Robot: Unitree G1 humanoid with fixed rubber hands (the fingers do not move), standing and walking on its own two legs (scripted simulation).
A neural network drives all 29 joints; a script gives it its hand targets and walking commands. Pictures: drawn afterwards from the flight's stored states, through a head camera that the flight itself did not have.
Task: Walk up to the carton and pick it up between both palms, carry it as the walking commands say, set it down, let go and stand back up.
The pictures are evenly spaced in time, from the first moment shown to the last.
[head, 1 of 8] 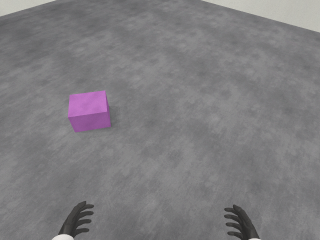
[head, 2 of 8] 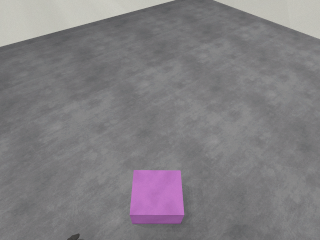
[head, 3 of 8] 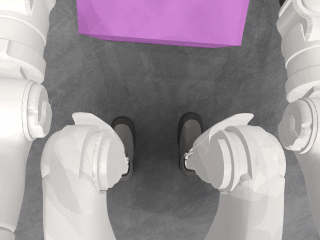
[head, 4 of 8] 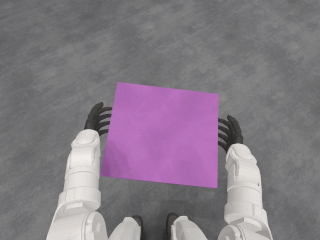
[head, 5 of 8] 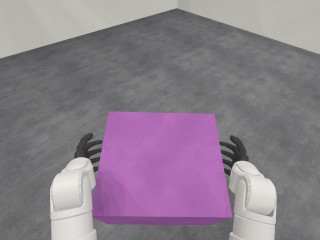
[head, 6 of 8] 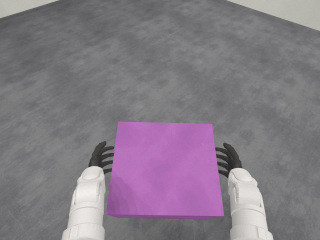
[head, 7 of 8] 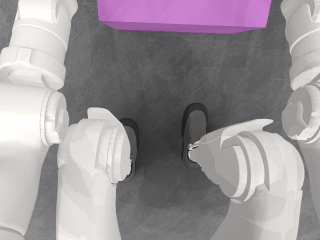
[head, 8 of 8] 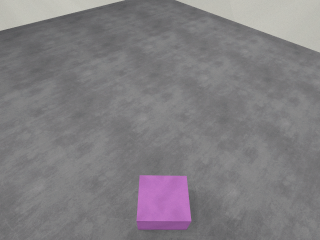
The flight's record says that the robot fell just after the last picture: no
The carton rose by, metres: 0.69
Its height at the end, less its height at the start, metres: +0.00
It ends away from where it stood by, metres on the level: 0.62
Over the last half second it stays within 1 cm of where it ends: yes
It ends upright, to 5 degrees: yes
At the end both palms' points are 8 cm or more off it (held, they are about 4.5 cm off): yes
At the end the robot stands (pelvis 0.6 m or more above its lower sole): yes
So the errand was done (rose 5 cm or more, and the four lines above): yes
